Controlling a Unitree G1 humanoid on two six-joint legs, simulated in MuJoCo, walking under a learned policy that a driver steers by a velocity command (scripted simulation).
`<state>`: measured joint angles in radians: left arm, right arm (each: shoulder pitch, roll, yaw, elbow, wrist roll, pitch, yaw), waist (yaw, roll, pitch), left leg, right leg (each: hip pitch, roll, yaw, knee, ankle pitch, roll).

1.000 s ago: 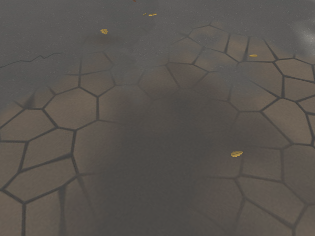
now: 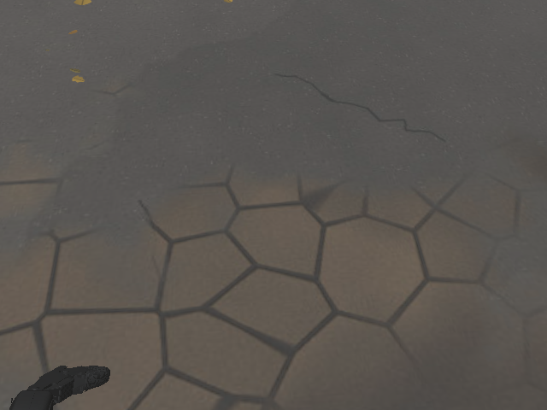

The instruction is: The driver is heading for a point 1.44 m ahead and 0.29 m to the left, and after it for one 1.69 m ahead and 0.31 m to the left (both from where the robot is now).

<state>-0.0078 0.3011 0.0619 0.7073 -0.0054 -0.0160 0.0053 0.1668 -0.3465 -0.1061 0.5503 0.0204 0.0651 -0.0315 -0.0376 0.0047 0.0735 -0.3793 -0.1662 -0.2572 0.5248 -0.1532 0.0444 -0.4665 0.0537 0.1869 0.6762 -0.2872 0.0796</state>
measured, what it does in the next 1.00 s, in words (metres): steps on the spot, turning left: right foot, then left foot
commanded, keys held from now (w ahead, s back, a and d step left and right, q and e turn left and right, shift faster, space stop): q+shift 0.18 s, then shift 0.82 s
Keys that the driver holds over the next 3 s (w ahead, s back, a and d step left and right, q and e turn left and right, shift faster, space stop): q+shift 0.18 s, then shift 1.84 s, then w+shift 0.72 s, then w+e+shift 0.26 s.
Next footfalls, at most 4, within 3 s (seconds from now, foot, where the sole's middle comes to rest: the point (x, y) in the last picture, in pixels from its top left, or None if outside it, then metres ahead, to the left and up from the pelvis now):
0.06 right None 0.12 -0.15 -0.77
0.46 left None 0.01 0.10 -0.77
0.78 right None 0.10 -0.13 -0.77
2.32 left None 0.07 0.15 -0.77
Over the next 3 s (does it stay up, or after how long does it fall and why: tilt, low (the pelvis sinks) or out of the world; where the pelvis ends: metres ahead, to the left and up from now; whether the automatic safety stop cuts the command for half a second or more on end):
stays up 0.52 0.17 0.00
